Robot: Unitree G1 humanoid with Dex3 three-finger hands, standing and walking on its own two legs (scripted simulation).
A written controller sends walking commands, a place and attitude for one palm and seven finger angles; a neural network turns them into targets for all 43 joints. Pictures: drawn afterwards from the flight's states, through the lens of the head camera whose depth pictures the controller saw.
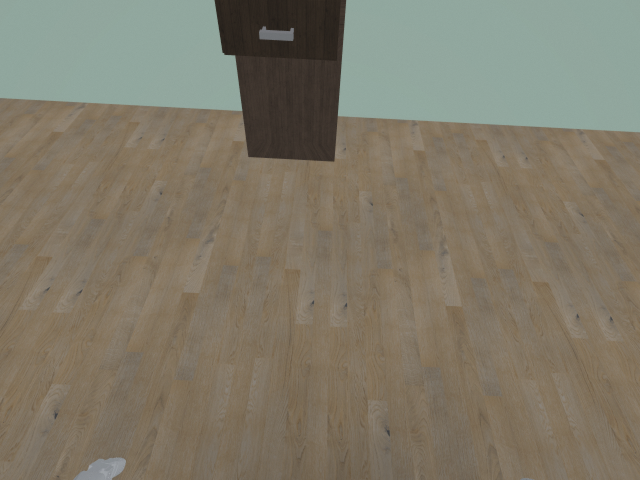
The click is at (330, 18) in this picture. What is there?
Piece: drawer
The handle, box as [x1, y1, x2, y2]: [259, 26, 293, 40]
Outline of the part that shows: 259,31 259,38 292,40 293,38 293,28 291,28 289,31 266,30 263,26 262,29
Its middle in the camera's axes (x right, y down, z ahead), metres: -0.15 -0.68 +1.28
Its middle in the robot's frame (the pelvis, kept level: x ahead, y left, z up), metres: +1.41 +0.21 -0.03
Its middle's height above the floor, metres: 0.74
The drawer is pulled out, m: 0.28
